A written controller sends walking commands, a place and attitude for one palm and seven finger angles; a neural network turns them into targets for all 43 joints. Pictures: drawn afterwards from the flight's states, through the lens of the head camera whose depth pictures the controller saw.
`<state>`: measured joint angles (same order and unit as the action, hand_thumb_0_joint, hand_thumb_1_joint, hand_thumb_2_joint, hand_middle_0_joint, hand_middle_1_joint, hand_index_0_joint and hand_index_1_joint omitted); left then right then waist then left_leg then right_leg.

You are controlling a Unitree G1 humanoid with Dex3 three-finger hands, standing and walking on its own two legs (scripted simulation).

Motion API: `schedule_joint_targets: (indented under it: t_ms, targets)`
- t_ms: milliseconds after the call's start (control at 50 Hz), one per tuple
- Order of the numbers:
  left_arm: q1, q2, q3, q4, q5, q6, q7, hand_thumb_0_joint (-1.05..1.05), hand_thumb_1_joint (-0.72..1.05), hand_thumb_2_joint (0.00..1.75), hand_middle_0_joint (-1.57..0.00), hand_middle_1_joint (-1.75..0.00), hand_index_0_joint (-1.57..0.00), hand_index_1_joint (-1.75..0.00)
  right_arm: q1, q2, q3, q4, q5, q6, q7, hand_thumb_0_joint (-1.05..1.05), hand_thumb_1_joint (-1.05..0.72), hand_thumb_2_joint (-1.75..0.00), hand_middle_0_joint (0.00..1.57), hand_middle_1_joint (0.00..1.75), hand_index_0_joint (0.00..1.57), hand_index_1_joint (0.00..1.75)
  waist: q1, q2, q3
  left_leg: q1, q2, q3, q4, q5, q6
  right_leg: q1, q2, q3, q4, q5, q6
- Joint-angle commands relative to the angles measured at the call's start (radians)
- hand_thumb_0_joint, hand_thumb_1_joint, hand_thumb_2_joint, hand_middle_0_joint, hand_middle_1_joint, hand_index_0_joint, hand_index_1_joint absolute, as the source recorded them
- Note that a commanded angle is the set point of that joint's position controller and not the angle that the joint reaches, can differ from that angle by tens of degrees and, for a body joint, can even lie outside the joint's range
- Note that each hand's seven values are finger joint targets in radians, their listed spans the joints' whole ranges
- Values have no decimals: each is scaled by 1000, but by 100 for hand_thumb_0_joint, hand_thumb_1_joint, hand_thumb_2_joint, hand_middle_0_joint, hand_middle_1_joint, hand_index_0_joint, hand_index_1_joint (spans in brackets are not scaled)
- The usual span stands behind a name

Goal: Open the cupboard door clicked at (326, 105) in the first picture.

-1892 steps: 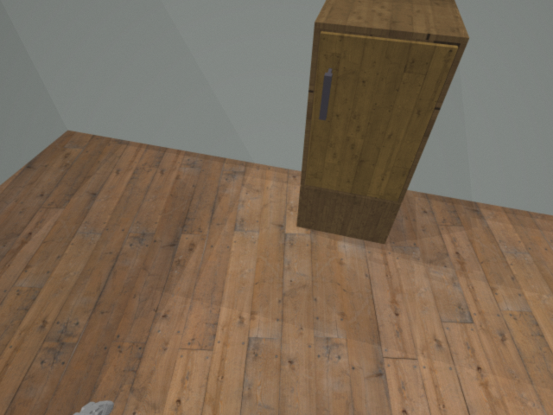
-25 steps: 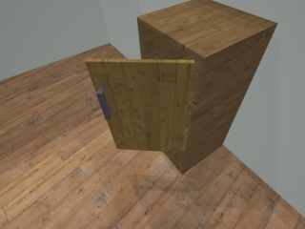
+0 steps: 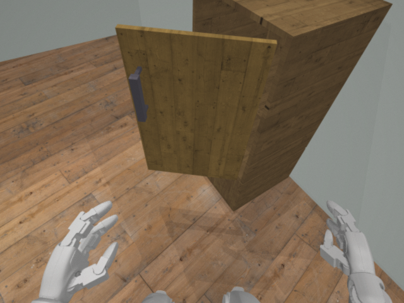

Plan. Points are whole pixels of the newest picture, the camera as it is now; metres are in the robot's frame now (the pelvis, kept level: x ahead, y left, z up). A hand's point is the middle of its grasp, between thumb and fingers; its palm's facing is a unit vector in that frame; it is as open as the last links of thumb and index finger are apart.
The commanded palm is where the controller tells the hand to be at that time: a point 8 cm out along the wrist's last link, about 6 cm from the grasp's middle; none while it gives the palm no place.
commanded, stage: raise the hand with hooked fingers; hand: left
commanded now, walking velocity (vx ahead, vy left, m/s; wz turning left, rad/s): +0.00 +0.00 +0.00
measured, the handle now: (140, 95) +0.62 +0.23 +0.03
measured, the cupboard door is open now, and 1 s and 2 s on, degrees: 51 51 51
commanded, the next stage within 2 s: move the hooked fingers beside the handle in 1.70 s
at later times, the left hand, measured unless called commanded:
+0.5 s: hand (62, 240) +0.22 +0.27 +0.01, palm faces +0.02 -1.00 -0.04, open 11.5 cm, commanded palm +0.19 +0.32 +0.02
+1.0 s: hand (55, 210) +0.27 +0.31 +0.02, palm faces +0.01 -1.00 -0.06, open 13.8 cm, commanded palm +0.25 +0.35 +0.03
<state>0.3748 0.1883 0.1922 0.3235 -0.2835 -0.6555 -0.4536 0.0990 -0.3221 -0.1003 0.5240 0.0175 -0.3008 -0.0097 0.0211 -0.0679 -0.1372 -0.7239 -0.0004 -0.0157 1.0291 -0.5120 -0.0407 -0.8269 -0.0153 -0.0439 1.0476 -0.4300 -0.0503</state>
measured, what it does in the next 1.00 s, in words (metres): stands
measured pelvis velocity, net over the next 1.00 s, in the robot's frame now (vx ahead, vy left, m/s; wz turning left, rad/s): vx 0.01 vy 0.05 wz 0.01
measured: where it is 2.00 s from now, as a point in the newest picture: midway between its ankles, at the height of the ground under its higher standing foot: outside the picture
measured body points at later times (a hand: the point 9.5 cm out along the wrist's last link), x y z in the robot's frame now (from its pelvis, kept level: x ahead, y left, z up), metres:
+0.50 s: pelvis -0.02 +0.06 -0.02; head +0.05 +0.09 +0.42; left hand +0.21 +0.33 +0.02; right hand +0.12 -0.16 -0.10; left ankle +0.00 +0.15 -0.67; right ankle +0.05 -0.09 -0.67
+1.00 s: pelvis +0.01 +0.05 -0.02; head +0.09 +0.08 +0.43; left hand +0.26 +0.36 +0.03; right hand +0.20 -0.18 -0.08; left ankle +0.00 +0.15 -0.67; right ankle +0.05 -0.09 -0.67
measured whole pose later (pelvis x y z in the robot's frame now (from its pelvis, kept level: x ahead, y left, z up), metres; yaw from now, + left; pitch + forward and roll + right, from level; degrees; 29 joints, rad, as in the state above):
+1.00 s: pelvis +0.01 +0.05 -0.02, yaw +1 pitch +17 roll -4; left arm 0.12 0.38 0.37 0.23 -0.33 -0.30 -0.45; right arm 0.23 -0.25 0.05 0.51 0.02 -0.21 -0.05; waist 0.00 0.00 -0.13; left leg -0.89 -0.01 -0.06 1.18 -0.58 0.02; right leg -0.92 -0.02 -0.08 1.07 -0.44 0.01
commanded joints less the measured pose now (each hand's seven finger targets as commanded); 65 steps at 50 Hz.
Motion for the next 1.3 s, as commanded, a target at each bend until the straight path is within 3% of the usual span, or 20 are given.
schedule_joint_targets:
  t_ms: [0, 40, 60, 100, 160, 240, 300, 340, 420, 500, 600, 700, 760, 840, 960, 1060, 1180, 1200, 1240, 1280]
  targets:
    - [-117, 160, 120, -348, -91, -45, 6, 0, 41, 69, -24, -62, -24, -62, 12, -49, -2, -178, 9, -23, -19, 0, -90, -90, 20, 30, 20, 30, -5, 78, -160, -164, -46, 45, 39, 87, 67, 170, -37, 192, -185, -137, 31]
    - [-265, 189, 87, -511, -80, -44, 41, 0, 36, 67, -24, -64, -24, -64, 41, -61, 17, -171, 1, -18, -34, 0, -90, -90, 20, 30, 20, 30, -48, 141, -179, -131, -25, 18, 53, 86, 75, 100, -7, 147, -123, -132, 21]
    - [-264, 196, 73, -572, -51, -35, 57, 0, 34, 66, -24, -66, -24, -66, 55, -59, 21, -168, -2, -16, -39, 0, -90, -90, 20, 30, 20, 30, -43, 199, -226, -93, -19, 9, 38, 100, 77, 96, 0, 119, -97, -91, 15]
    - [-210, 165, 10, -600, -8, 0, 77, 0, 29, 64, -24, -69, -24, -69, 75, -61, 32, -151, -5, -15, -46, 0, -90, -90, 20, 30, 20, 30, -60, 239, -240, -49, -13, -9, 21, 136, 81, 61, 12, 62, -59, 1, 11]
    - [-189, 166, -14, -540, 20, 103, 74, 0, 22, 61, -25, -74, -25, -74, 74, -69, 45, -135, -1, -5, -51, 0, -90, -90, 20, 30, 20, 30, -72, 200, -202, -71, -7, -45, 4, 126, 72, 14, 28, 5, -31, 7, 16]
    - [-55, 178, 57, -373, 1, 289, 74, 0, 13, 57, -25, -80, -25, -80, 41, -67, 53, -155, 19, 22, -53, 0, -90, -90, 20, 30, 20, 30, -17, 105, -158, -125, -13, -81, -87, 54, 52, 53, 38, -39, -50, -50, 18]
    - [-72, 202, 113, -454, -22, 352, 111, 0, 6, 54, -26, -84, -26, -84, 25, -60, 59, -186, 22, 32, -54, 0, -90, -90, 20, 30, 20, 30, 11, 102, -216, -112, -18, -83, -130, 29, 41, 85, 26, -47, -56, -63, 24]
    - [-76, 217, 145, -476, -37, 347, 146, 0, 1, 52, -26, -87, -26, -87, 22, -50, 68, -192, 13, 31, -54, 0, -90, -90, 20, 30, 20, 30, 30, 102, -200, -116, -18, -91, -143, 46, 32, 94, 32, -54, -46, -59, 15]
    - [-132, 205, 116, -524, -12, 255, 199, 0, -8, 48, -27, -93, -27, -93, 77, -53, 69, -168, 1, 15, -49, 0, -90, -90, 20, 30, 20, 30, -9, 114, -193, -96, -6, -92, -126, 57, 25, 31, 29, -55, -32, -49, 16]
    - [-159, 207, 76, -493, 5, 189, 170, 0, -17, 44, -28, -99, -28, -99, 110, -79, 63, -148, 0, 0, -46, 0, -90, -90, 20, 30, 20, 30, -38, 150, -189, -81, -4, -97, -103, 58, 20, -14, 26, -48, -25, -44, 13]
    - [-189, 261, 116, -461, -8, 230, 113, 0, -29, 39, -29, -107, -29, -107, 125, -108, 53, -146, 15, 2, -54, 0, -90, -90, 20, 30, 20, 30, -37, 179, -204, -45, -1, -112, -123, 94, 7, 5, 26, -50, -38, -13, 14]
    - [-201, 312, 193, -497, -37, 264, 109, 0, -41, 34, -29, -114, -29, -114, 138, -101, 52, -153, 15, 22, -57, 0, -90, -90, 20, 30, 20, 30, -12, 222, -251, 37, 2, -103, -122, 309, -9, 66, 33, -58, -50, 79, 13]
    - [-224, 316, 212, -459, -46, 266, 107, 0, -48, 31, -30, -118, -30, -118, 149, -93, 56, -146, 10, 33, -53, 0, -90, -90, 20, 30, 20, 30, -21, 217, -237, 40, 3, -88, -98, 389, -12, 70, 40, -61, -50, 124, 11]
    - [-303, 318, 207, -324, -48, 273, 63, 0, -50, 30, -30, -120, -30, -120, 152, -103, 62, -137, 10, 45, -54, 0, -90, -90, 20, 30, 20, 30, -50, 176, -169, -40, -5, -67, -77, 283, 7, 51, 45, -54, -64, 103, 11]
    - [-406, 413, 276, -282, -79, 295, -39, 0, -50, 30, -30, -120, -30, -120, 156, -112, 64, -137, 15, 43, -64, 0, -90, -90, 20, 30, 20, 30, -36, 181, -301, -7, -10, -43, -54, 357, 30, 146, 41, -27, -73, 196, 12]
    - [-439, 475, 349, -278, -111, 268, -55, 0, -50, 30, -30, -120, -30, -120, 160, -104, 66, -118, 8, 40, -62, 0, -90, -90, 20, 30, 20, 30, -24, 179, -349, 0, -5, -35, -30, 453, 37, 203, 41, -13, -61, 299, 13]
    - [-502, 486, 368, -111, -120, 288, -85, 0, -50, 30, -30, -120, -30, -120, 165, -113, 65, -104, 17, 56, -61, 0, -90, -90, 20, 30, 20, 30, -37, 158, -290, -90, -9, -11, -28, 351, 51, 214, 29, 15, -86, 256, 20]
    - [-474, 454, 347, -71, -124, 302, -96, 0, -50, 30, -30, -120, -30, -120, 171, -112, 65, -111, 20, 58, -60, 0, -90, -90, 20, 30, 20, 30, -39, 120, -276, -104, -10, -7, -33, 327, 54, 216, 29, 19, -99, 235, 25]
    - [-460, 432, 317, -87, -128, 309, -117, 0, -50, 30, -30, -120, -30, -120, 169, -115, 63, -126, 24, 55, -56, 0, -90, -90, 20, 30, 20, 30, -33, 137, -293, -91, -11, -6, -37, 340, 58, 235, 27, 28, -102, 246, 20]
    - [-450, 459, 333, -117, -125, 308, -122, 0, -50, 30, -30, -120, -30, -120, 178, -114, 60, -134, 22, 58, -51, 0, -90, -90, 20, 30, 20, 30, -28, 134, -329, -73, -12, -1, -44, 353, 61, 262, 25, 34, -111, 266, 25]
